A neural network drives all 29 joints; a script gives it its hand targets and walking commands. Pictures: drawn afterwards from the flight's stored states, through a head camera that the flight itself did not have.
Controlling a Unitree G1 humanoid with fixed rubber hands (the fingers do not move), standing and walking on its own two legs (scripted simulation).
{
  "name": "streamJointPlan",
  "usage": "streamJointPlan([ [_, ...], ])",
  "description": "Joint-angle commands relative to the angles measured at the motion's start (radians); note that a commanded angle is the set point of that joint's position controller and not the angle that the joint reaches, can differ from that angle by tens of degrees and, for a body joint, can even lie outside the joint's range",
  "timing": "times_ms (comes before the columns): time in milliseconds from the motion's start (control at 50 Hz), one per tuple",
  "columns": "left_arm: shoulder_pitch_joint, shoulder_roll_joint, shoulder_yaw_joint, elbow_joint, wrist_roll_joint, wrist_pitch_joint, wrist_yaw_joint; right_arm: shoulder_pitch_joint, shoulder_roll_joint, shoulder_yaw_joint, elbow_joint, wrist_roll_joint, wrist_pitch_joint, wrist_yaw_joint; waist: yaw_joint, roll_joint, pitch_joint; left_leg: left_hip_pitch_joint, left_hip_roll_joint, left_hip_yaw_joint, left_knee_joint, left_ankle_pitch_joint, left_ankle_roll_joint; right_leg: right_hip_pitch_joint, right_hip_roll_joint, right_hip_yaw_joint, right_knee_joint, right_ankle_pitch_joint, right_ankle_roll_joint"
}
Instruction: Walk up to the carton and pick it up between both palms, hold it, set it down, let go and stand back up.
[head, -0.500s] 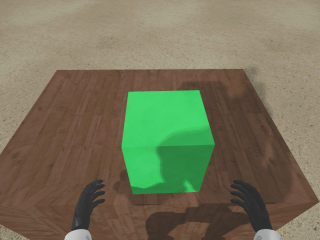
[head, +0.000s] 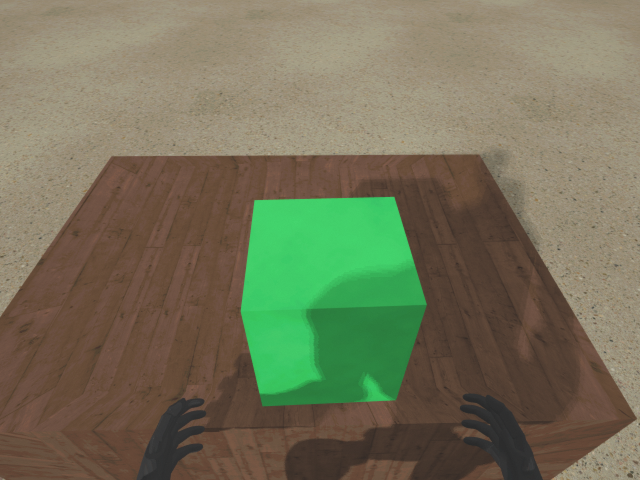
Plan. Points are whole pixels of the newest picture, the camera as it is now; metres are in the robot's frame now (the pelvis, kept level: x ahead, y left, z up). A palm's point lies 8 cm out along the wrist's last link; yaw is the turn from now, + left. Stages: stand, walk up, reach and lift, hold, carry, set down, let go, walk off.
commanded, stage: set down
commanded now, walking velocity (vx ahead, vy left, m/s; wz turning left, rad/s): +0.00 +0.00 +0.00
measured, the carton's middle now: (327, 303) +0.38 +0.03 -0.01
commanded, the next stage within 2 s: let go in 0.74 s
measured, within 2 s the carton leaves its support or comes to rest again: neither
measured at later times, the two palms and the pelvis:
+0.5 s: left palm out of the picture +0.14 +0.24 -0.08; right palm out of the picture +0.16 -0.21 -0.07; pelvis +0.00 +0.00 +0.00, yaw +0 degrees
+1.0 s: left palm out of the picture +0.15 +0.22 -0.08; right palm out of the picture +0.15 -0.23 -0.08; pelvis +0.00 +0.00 +0.00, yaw +0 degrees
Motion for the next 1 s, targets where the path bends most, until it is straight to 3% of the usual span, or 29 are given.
streamJointPlan([
  [0, -0.061, 0.092, 0.028, -0.14, 0.01, -0.004, -0.005, -0.07, -0.103, -0.039, -0.142, -0.015, -0.01, -0.004, -0.001, 0.042, -0.017, 0.227, -0.038, 0.026, 0.022, 0.319, -0.008, -0.275, -0.007, -0.032, -0.129, 0.249, 0.026],
  [540, -0.1, 0.128, 0.021, -0.109, 0.057, 0.24, -0.031, -0.087, -0.11, -0.088, -0.062, -0.129, 0.119, -0.012, -0.026, 0.047, -0.03, 0.249, -0.03, 0.027, 0.038, 0.277, -0.002, -0.325, -0.003, -0.078, -0.12, 0.237, 0.04],
  [840, -0.142, 0.106, 0.017, -0.07, 0.074, 0.241, -0.025, -0.12, -0.145, -0.103, -0.013, -0.143, 0.088, 0.0, -0.036, 0.026, -0.056, 0.251, -0.032, 0.026, 0.055, 0.26, -0.003, -0.313, -0.004, -0.077, -0.08, 0.348, 0.053],
  [980, -0.151, 0.103, 0.016, -0.077, 0.071, 0.234, -0.023, -0.118, -0.149, -0.105, -0.027, -0.142, 0.09, 0.001, -0.037, 0.019, -0.048, 0.233, -0.034, 0.028, 0.058, 0.222, -0.001, -0.321, -0.008, -0.071, -0.072, 0.34, 0.055],
])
